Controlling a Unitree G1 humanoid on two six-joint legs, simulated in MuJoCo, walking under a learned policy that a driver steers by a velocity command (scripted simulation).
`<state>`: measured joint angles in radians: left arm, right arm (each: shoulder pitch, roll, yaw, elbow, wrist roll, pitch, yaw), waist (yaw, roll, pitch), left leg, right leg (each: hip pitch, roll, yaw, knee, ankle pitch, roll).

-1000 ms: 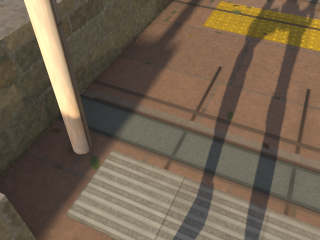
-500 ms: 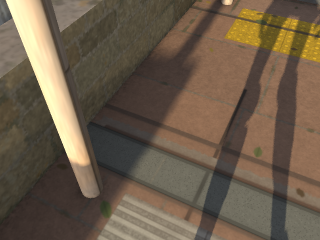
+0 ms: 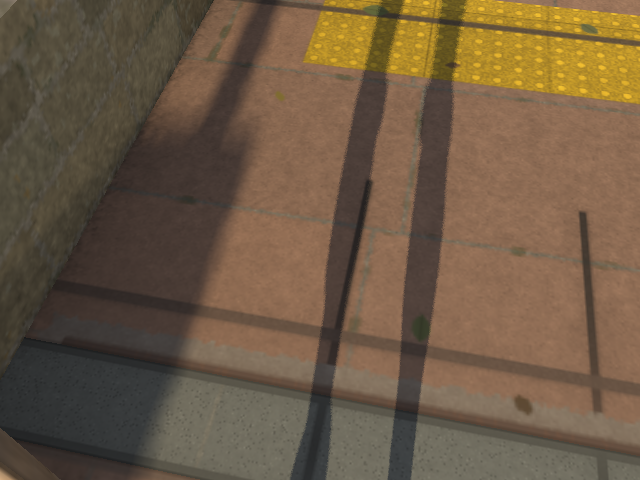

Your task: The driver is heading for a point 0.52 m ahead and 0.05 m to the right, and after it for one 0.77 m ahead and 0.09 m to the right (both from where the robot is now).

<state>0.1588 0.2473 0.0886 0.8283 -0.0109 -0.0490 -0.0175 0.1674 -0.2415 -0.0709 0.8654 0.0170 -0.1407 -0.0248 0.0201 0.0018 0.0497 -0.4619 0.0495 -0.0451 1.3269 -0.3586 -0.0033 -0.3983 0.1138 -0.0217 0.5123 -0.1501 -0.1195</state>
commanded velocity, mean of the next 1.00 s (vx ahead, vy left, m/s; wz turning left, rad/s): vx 0.50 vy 0.00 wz -0.39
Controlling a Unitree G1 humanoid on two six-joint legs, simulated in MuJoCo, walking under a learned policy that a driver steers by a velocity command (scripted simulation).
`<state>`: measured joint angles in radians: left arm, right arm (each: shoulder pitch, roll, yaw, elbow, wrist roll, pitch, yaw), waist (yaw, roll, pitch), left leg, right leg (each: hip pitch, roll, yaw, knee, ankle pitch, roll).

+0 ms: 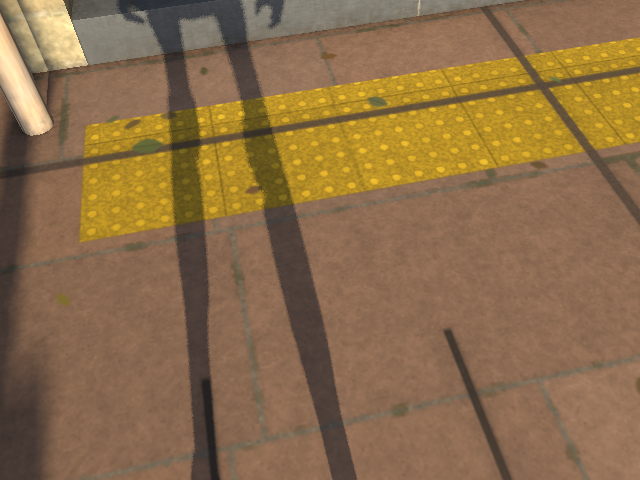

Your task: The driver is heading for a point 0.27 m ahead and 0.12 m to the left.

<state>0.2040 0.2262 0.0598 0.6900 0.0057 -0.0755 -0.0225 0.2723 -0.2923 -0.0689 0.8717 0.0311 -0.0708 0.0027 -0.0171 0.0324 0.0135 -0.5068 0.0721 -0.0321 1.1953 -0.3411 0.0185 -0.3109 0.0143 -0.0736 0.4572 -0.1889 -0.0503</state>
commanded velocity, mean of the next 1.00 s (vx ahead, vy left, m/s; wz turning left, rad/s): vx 0.18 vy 0.00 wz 0.12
